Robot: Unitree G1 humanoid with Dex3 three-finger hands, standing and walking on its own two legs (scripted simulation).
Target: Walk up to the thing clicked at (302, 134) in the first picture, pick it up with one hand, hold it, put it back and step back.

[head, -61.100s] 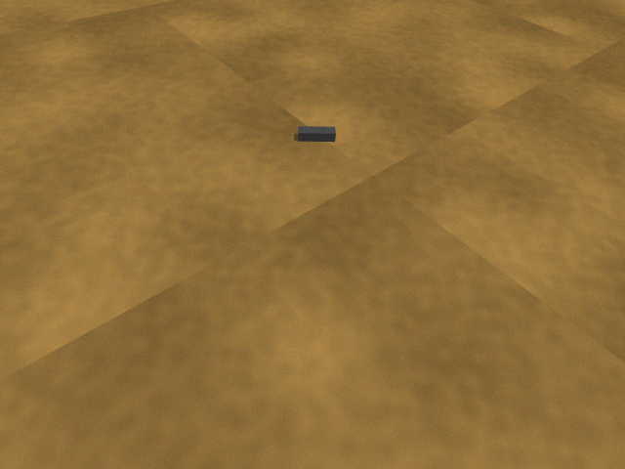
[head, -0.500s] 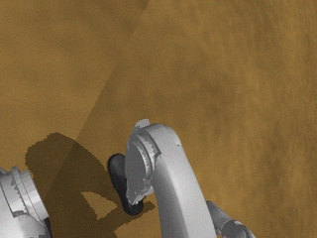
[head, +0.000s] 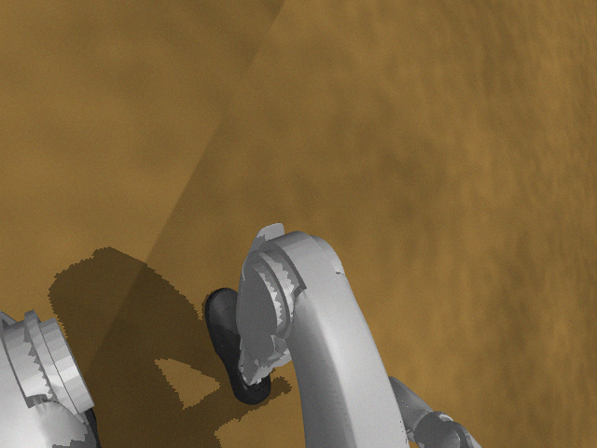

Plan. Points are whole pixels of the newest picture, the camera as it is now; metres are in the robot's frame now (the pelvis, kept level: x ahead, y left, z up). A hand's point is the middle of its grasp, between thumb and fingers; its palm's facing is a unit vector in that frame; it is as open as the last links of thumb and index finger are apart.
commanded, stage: close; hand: left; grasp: from above
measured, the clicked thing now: out of the picture +0.44 +0.44 -0.28
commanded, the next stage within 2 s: none
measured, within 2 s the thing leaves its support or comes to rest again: neither
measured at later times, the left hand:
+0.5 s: hand out of the picture +0.42 +0.42 -0.24, palm faces -0.41 -0.20 -0.89, open 10.8 cm
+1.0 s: hand out of the picture +0.41 +0.43 -0.24, palm faces -0.41 -0.21 -0.89, open 10.0 cm
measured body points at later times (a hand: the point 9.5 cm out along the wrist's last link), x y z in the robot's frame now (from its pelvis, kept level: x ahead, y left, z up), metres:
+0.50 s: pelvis +0.00 +0.00 +0.00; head +0.28 +0.16 +0.31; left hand +0.44 +0.43 -0.19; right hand +0.08 -0.25 -0.05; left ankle +0.06 +0.12 -0.27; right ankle +0.12 -0.13 -0.27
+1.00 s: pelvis +0.00 +0.00 +0.00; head +0.27 +0.16 +0.31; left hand +0.43 +0.43 -0.19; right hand +0.09 -0.25 -0.05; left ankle +0.06 +0.12 -0.27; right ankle +0.12 -0.13 -0.27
